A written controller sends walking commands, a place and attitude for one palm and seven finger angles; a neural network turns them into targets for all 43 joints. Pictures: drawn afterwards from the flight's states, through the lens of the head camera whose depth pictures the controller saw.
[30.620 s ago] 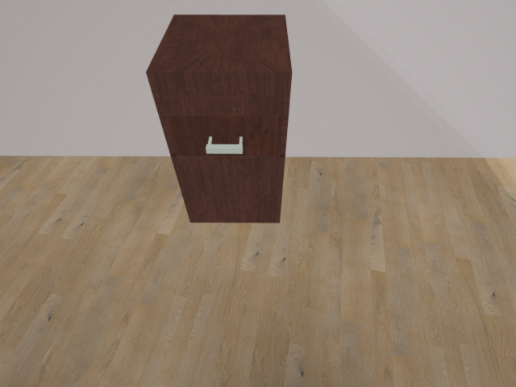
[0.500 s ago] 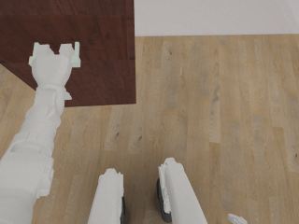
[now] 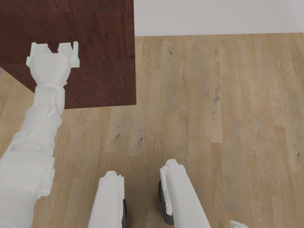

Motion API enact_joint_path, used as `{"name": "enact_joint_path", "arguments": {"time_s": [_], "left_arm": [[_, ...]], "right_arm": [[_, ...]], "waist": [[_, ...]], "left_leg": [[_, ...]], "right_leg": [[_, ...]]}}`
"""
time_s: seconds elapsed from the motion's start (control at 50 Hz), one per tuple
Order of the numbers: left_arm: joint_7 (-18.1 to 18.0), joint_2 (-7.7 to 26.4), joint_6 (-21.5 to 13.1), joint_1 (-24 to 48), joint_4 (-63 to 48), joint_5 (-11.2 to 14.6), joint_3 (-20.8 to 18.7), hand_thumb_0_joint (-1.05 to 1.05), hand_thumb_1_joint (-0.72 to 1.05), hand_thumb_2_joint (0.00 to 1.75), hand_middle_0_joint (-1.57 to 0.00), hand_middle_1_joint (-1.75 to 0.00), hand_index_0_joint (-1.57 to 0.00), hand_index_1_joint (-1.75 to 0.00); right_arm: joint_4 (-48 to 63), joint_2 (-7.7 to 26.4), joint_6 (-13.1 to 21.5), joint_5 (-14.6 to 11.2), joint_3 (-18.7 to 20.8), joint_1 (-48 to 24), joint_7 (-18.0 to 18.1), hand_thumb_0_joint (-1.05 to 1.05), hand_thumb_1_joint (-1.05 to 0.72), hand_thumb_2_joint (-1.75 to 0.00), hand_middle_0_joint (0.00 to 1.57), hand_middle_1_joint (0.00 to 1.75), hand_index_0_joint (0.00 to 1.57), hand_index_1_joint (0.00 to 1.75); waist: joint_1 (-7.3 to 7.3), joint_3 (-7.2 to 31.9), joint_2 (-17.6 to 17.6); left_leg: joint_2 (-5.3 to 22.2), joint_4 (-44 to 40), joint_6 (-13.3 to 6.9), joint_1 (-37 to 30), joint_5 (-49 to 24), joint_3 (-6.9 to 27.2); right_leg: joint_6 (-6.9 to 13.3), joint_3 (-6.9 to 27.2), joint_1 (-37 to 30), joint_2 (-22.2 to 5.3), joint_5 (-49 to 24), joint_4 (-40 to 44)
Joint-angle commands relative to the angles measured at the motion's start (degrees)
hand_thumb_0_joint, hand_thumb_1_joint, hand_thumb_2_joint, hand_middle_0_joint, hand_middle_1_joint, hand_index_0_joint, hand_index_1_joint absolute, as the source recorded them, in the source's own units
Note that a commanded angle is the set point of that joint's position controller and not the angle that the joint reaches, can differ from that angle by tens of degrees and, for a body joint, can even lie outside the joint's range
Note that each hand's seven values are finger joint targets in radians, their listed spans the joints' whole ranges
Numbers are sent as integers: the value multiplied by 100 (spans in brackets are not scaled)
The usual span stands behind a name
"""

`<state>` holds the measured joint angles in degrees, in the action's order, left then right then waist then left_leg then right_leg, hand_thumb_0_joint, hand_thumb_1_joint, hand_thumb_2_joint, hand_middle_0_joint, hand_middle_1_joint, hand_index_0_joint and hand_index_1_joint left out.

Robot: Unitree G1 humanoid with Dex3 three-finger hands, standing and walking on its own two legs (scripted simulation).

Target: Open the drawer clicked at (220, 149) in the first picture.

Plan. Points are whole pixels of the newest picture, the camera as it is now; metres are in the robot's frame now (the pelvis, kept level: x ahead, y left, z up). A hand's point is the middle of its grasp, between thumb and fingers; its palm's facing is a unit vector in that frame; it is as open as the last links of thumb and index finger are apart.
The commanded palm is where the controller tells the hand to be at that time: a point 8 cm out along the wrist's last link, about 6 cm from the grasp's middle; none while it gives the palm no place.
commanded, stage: pull the drawer open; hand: left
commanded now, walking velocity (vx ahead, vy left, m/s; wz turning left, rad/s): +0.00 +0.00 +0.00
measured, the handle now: (54, 54) +0.58 +0.22 -0.03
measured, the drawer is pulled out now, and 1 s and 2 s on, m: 0.01 0.11 0.21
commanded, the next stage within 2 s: none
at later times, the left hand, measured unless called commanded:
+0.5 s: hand (59, 93) +0.47 +0.21 -0.05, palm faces -0.04 -0.02 -1.00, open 6.0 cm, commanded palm +0.44 +0.21 -0.01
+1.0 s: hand (58, 115) +0.41 +0.21 -0.05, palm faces -0.03 -0.03 -1.00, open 6.0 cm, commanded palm +0.38 +0.20 -0.01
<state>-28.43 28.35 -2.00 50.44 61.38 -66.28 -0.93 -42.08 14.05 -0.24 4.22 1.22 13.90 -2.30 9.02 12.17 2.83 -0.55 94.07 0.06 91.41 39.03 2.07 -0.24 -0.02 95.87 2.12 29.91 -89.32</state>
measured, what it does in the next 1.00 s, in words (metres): stands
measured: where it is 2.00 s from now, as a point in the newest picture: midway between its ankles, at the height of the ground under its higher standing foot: (144, 218)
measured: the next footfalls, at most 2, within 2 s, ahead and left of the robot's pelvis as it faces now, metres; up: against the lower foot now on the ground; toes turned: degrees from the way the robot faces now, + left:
none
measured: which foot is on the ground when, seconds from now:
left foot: down 0.00-1.00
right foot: down 0.00-1.00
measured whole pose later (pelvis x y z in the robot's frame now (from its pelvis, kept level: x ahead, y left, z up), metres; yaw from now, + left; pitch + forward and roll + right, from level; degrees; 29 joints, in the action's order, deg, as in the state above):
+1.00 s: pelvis +0.00 -0.01 +0.02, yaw +2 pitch +32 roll +1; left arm -37.0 19.4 -4.8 30.2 51.7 -67.4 1.4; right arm -42.8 13.1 -1.5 4.6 3.8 9.4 -1.9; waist 2.9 13.3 1.6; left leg -1.2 88.7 0.7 83.1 37.8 1.3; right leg 0.5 0.9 88.3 1.4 30.0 -86.2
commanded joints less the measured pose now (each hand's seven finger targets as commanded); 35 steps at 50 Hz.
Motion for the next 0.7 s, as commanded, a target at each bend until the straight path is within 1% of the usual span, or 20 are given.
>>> {"name": "enact_joint_path", "arguments": {"time_s": [0.0,0.02,0.04,0.1,0.12,0.2,0.22,0.26,0.28,0.3,0.32,0.34,0.4,0.44,0.48,0.5,0.54,0.56,0.62,0.68], "left_arm": [[-145,1121,-90,1659,-785,-34,-174,0,90,90,-40,-135,-40,-135],[-155,1159,-98,1731,-828,-36,-187,0,90,90,-40,-135,-40,-135],[-155,1170,-84,1506,-765,-31,-245,0,90,90,-40,-135,-40,-135],[-136,995,-115,1129,-982,0,-223,0,90,90,-40,-135,-40,-135],[-152,857,-119,1080,-1029,16,-152,0,90,90,-40,-135,-40,-135],[-224,757,-134,855,-1193,28,-151,0,90,90,-40,-135,-40,-135],[-254,603,-128,867,-1186,20,-37,0,90,90,-40,-135,-40,-135],[-305,643,-157,905,-1248,38,-94,0,90,90,-40,-135,-40,-135],[-337,515,-163,812,-1186,37,-12,0,90,90,-40,-135,-40,-135],[-368,694,-176,806,-1220,28,-142,0,90,90,-40,-135,-40,-135],[-402,582,-197,729,-1265,32,-75,0,90,90,-40,-135,-40,-135],[-422,648,-195,594,-1213,34,-159,0,90,90,-40,-135,-40,-135],[-481,604,-254,453,-1267,40,-159,0,90,90,-40,-135,-40,-135],[-533,507,-264,378,-1191,16,-91,0,90,90,-40,-135,-40,-135],[-598,393,-319,283,-1294,-24,-50,0,90,90,-40,-135,-40,-135],[-628,464,-324,251,-1356,-14,-111,0,90,90,-40,-135,-40,-135],[-679,337,-318,89,-1361,-28,-60,0,90,90,-40,-135,-40,-135],[-692,418,-327,43,-1402,-3,-157,0,90,90,-40,-135,-40,-135],[-767,227,-358,-110,-1582,-50,-37,0,90,90,-40,-135,-40,-135],[-834,196,-358,-234,-1605,-53,-50,0,90,90,-40,-135,-40,-135]], "right_arm": [[130,1017,61,-26,364,1076,54,0,-90,-90,20,30,20,30],[128,1022,71,-18,355,1102,60,0,-90,-90,20,30,20,30],[132,1026,57,-18,358,1108,54,0,-90,-90,20,30,20,30],[201,1017,32,-27,392,1088,39,0,-90,-90,20,30,20,30],[202,1001,25,-33,410,1082,38,0,-90,-90,20,30,20,30],[196,990,-7,-46,440,1046,20,0,-90,-90,20,30,20,30],[197,968,-5,-49,450,1032,29,0,-90,-90,20,30,20,30],[162,961,5,-36,456,1032,33,0,-90,-90,20,30,20,30],[170,950,11,-38,467,1009,37,0,-90,-90,20,30,20,30],[123,961,2,-34,460,1000,40,0,-90,-90,20,30,20,30],[147,930,14,-27,461,973,42,0,-90,-90,20,30,20,30],[151,947,4,-28,467,952,44,0,-90,-90,20,30,20,30],[153,910,19,-16,463,849,44,0,-90,-90,20,30,20,30],[167,890,21,-19,457,790,55,0,-90,-90,20,30,20,30],[185,865,40,-5,479,743,52,0,-90,-90,20,30,20,30],[173,866,33,-12,483,715,41,0,-90,-90,20,30,20,30],[202,842,27,-8,499,663,52,0,-90,-90,20,30,20,30],[193,840,29,3,496,660,50,0,-90,-90,20,30,20,30],[238,809,20,-6,521,558,58,0,-90,-90,20,30,20,30],[231,796,-3,-1,527,494,61,0,-90,-90,20,30,20,30]], "waist": [[24,3307,413],[41,3294,436],[-29,3268,334],[-170,3508,424],[-155,3511,429],[-212,3433,401],[-149,3361,286],[-152,3351,221],[-132,3281,159],[-179,3237,145],[-181,3261,155],[-228,3241,56],[-281,3175,90],[-260,2997,-22],[-303,3115,101],[-355,3158,139],[-348,3160,41],[-384,3176,-22],[-423,3268,51],[-453,3219,11]], "left_leg": [[-22,-1183,-226,-1480,-1768,-112],[-17,-1182,-227,-1475,-1791,-102],[-19,-1216,-223,-1484,-1817,-99],[-13,-1301,-185,-1781,-2037,-77],[-8,-1328,-176,-1880,-2086,-64],[1,-1416,-156,-2062,-2171,-37],[-2,-1417,-169,-2042,-2162,-40],[-9,-1415,-177,-1985,-2110,-50],[-22,-1427,-187,-1933,-2060,-73],[-23,-1415,-194,-1880,-2027,-95],[-36,-1433,-198,-1879,-2039,-112],[-50,-1444,-193,-1870,-2017,-112],[-70,-1438,-206,-1803,-1940,-166],[-84,-1448,-214,-1692,-1847,-175],[-100,-1462,-200,-1833,-1921,-186],[-97,-1459,-196,-1874,-1947,-199],[-112,-1448,-200,-1867,-1956,-224],[-121,-1446,-203,-1867,-2002,-225],[-132,-1486,-188,-2001,-2034,-233],[-138,-1513,-180,-2025,-2026,-230]], "right_leg": [[241,-149,-2798,53,-1278,910],[238,-152,-2779,50,-1290,906],[244,-158,-2848,55,-1306,905],[269,-184,-2891,65,-1480,870],[262,-194,-2854,57,-1505,891],[277,-215,-2830,63,-1542,919],[263,-211,-2825,62,-1560,958],[258,-185,-2904,49,-1565,972],[247,-173,-2929,47,-1559,1021],[252,-144,-2959,52,-1557,1025],[245,-137,-3058,44,-1603,1055],[256,-126,-3091,51,-1580,1061],[253,-85,-3154,44,-1548,1100],[249,-70,-3151,44,-1468,1148],[254,-67,-3159,39,-1529,1142],[263,-62,-3195,40,-1569,1131],[249,-37,-3265,38,-1619,1167],[250,-27,-3351,35,-1684,1161],[250,-25,-3361,25,-1721,1180],[251,-30,-3360,14,-1697,1194]]}}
